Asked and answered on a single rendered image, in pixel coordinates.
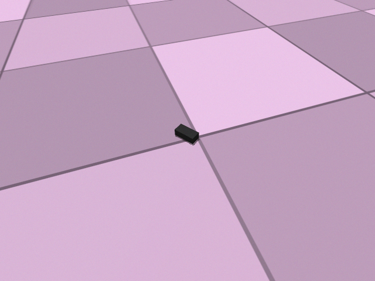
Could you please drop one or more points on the carton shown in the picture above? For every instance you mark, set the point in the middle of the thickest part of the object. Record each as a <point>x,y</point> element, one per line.
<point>186,133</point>

